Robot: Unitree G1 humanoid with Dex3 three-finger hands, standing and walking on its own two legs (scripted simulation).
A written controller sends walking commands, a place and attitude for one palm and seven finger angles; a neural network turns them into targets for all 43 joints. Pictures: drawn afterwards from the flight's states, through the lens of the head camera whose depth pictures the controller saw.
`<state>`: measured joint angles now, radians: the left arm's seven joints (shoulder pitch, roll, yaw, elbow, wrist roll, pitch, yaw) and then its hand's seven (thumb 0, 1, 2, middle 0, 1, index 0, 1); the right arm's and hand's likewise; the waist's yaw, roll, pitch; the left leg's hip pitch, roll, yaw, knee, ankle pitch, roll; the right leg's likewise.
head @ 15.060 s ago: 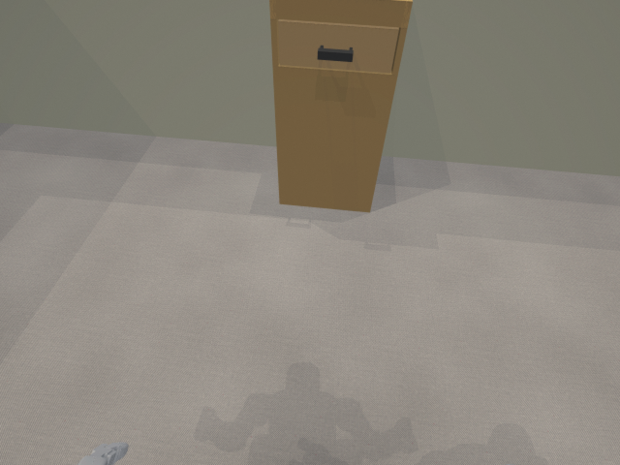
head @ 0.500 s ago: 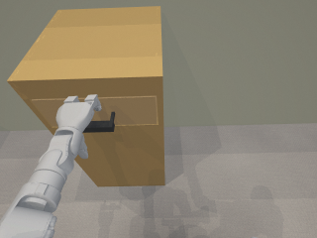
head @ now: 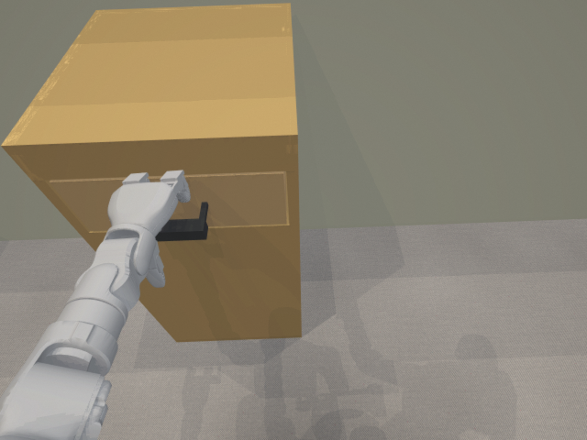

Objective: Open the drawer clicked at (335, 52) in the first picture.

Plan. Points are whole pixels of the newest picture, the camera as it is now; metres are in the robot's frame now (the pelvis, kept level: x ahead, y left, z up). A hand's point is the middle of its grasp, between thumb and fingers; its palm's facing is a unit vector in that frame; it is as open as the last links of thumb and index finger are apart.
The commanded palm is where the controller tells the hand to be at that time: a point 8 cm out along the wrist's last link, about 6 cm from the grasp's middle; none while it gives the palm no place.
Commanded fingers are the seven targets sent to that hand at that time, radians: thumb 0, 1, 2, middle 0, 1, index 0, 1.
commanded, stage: move the hooked fingers above the handle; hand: left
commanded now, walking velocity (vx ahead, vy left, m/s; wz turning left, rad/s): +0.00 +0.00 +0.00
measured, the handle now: (175, 219) +0.47 +0.22 -0.02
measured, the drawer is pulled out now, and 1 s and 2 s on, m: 0.00 0.00 0.00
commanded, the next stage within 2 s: none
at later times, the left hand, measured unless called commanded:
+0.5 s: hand (173, 240) +0.39 +0.20 +0.03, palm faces -0.11 -0.08 -0.99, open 13.8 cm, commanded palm +0.39 +0.22 +0.10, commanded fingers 0.00 -0.50 0.30 -0.30 -1.20 -0.30 -1.20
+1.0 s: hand (179, 225) +0.41 +0.19 +0.04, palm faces +0.01 -0.10 -1.00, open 13.8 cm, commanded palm +0.39 +0.24 +0.10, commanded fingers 0.00 -0.50 0.30 -0.30 -1.20 -0.30 -1.20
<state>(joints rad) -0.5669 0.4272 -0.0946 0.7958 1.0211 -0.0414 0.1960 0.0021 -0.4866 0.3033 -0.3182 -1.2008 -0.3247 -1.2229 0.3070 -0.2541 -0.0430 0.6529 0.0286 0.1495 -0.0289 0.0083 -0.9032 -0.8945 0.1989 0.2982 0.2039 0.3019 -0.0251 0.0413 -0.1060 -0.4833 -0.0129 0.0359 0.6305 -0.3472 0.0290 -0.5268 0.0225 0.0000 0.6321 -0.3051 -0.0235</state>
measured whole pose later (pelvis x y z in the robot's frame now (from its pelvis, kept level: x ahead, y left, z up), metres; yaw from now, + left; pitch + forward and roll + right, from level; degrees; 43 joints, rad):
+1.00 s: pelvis +0.00 +0.00 +0.00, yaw +0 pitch +12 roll +0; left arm -0.50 0.42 -0.07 0.63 1.06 -0.22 0.24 0.00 -0.49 0.30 -0.33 -1.20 -0.33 -1.21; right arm 0.27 -0.25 -0.06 0.65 0.01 0.13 -0.06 0.01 -0.90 -0.89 0.20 0.30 0.20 0.30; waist -0.03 0.02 -0.10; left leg -0.51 -0.01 0.03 0.67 -0.37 0.03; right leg -0.55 0.02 -0.01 0.67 -0.33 -0.03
